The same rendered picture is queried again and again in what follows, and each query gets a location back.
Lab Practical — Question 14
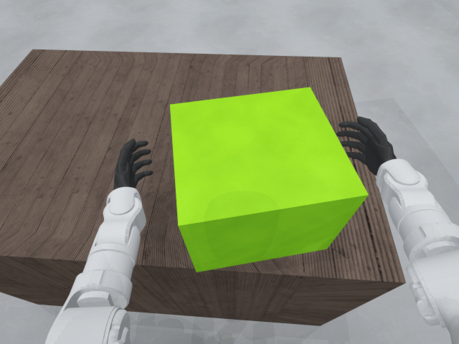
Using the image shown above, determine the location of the robot left hand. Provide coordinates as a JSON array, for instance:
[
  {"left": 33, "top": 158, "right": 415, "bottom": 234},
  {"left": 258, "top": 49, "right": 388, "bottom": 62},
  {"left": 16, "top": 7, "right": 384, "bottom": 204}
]
[{"left": 113, "top": 138, "right": 153, "bottom": 190}]

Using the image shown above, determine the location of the robot right hand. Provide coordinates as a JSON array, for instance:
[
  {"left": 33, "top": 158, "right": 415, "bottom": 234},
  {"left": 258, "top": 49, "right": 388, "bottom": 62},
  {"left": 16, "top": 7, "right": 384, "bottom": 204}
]
[{"left": 336, "top": 116, "right": 397, "bottom": 176}]

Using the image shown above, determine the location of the left robot upper arm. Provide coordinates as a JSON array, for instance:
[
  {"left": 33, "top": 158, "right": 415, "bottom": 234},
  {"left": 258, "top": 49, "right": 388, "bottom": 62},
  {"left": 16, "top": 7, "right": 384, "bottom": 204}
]
[{"left": 48, "top": 306, "right": 131, "bottom": 344}]

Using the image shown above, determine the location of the pedestal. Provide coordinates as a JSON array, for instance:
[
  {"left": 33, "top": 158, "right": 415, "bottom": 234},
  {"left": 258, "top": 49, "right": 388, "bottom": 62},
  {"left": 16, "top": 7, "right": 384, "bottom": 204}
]
[{"left": 0, "top": 49, "right": 406, "bottom": 326}]

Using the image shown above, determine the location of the left robot forearm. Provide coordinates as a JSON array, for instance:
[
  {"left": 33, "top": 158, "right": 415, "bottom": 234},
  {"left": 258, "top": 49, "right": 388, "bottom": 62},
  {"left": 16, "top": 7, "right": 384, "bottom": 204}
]
[{"left": 45, "top": 187, "right": 146, "bottom": 344}]

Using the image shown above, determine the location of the right robot upper arm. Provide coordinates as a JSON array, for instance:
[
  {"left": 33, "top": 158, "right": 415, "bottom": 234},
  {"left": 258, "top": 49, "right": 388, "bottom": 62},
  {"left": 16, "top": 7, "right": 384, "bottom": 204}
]
[{"left": 406, "top": 250, "right": 459, "bottom": 344}]

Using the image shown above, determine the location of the right robot forearm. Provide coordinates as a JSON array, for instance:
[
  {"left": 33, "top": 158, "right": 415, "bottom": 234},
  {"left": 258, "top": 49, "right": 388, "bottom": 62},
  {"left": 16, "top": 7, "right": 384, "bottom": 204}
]
[{"left": 376, "top": 159, "right": 459, "bottom": 264}]

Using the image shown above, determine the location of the carton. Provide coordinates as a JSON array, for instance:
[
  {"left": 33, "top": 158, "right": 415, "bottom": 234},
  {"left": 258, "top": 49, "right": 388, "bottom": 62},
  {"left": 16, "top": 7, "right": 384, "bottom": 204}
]
[{"left": 170, "top": 87, "right": 368, "bottom": 272}]

